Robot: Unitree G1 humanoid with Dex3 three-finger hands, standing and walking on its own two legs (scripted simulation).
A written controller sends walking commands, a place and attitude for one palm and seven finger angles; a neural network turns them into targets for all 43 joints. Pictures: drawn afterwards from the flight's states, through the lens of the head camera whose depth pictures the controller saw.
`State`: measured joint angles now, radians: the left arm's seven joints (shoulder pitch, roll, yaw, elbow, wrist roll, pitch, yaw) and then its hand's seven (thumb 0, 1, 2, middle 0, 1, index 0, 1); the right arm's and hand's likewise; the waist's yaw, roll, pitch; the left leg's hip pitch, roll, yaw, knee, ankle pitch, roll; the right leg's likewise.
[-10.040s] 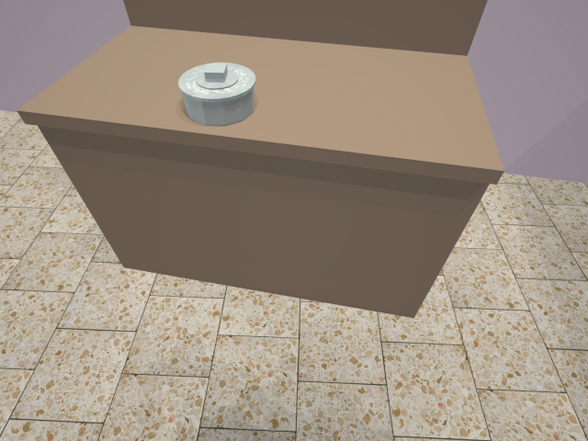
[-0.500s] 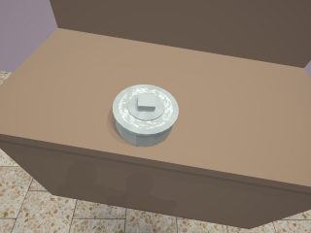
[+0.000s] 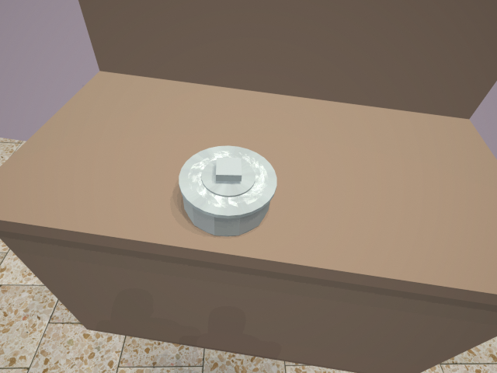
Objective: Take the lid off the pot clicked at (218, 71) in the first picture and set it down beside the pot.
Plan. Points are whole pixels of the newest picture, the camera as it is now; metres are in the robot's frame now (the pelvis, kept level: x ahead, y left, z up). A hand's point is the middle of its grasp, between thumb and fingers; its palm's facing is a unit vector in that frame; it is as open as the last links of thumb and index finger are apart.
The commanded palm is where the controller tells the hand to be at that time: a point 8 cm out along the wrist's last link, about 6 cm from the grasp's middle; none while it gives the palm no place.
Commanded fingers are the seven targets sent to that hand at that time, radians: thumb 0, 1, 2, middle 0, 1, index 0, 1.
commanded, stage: look again from close up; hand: left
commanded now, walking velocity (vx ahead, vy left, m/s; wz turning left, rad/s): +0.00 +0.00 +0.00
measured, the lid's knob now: (228, 169) +0.45 +0.07 +0.08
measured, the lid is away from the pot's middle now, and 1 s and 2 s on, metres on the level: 0.00 0.00 0.00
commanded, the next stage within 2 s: lift the closed hand beside the body in 1.40 s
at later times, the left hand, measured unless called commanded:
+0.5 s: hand out of the picture +0.02 +0.19 -0.17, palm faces +0.04 -0.97 -0.25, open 7.4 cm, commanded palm none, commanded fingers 0.00 0.90 0.90 -0.20 -0.30 -0.20 -0.30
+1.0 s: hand out of the picture -0.04 +0.19 -0.17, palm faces +0.04 -0.98 -0.19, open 7.4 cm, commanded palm none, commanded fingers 0.00 0.90 0.90 -0.20 -0.30 -0.20 -0.30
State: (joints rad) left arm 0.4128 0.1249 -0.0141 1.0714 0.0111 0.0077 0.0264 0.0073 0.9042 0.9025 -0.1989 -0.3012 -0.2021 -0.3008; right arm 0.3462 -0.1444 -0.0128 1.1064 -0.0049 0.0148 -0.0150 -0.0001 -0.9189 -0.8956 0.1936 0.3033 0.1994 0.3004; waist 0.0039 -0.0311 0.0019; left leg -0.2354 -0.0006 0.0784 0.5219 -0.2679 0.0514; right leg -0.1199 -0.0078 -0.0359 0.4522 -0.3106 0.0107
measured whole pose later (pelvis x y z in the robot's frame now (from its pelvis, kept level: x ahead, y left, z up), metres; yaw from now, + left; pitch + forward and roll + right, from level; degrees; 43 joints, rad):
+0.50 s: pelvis -0.01 +0.01 +0.00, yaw +1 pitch -2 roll +0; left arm 0.28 0.15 0.00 1.04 0.01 -0.02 0.05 0.01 0.91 0.90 -0.20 -0.30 -0.20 -0.30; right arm 0.24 -0.19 -0.03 1.07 -0.02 0.00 -0.01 0.03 -0.93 -0.90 0.20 0.30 0.20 0.30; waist -0.02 0.05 0.03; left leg -0.23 -0.04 0.08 0.50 -0.24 0.07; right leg -0.14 -0.05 -0.04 0.50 -0.32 0.03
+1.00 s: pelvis -0.02 +0.01 +0.00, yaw +0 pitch -2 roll -1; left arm 0.34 0.15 -0.01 1.07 0.02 -0.01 0.04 0.01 0.90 0.90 -0.20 -0.30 -0.20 -0.30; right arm 0.22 -0.18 -0.03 1.07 -0.01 0.00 -0.01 0.00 -0.93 -0.90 0.20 0.30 0.20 0.30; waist 0.01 0.01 0.03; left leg -0.25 -0.04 0.09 0.47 -0.20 0.08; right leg -0.16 -0.04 -0.03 0.47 -0.28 0.03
